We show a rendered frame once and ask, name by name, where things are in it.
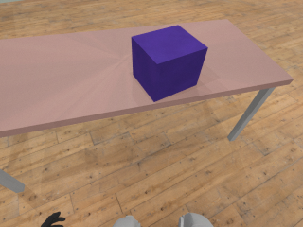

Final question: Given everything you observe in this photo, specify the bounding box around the carton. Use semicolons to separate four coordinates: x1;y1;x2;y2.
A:
131;25;208;102

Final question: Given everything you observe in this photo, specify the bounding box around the robot left hand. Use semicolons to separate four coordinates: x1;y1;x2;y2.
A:
41;211;66;227

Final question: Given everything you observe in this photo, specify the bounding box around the table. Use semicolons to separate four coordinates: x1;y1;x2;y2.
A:
0;19;294;193

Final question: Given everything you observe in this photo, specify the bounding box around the robot thigh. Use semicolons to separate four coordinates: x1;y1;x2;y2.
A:
178;213;214;227
112;217;141;227

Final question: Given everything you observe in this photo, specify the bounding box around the robot left thigh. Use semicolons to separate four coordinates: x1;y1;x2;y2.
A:
112;217;141;227

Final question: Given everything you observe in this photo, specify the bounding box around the robot right thigh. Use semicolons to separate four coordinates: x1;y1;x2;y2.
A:
178;213;214;227

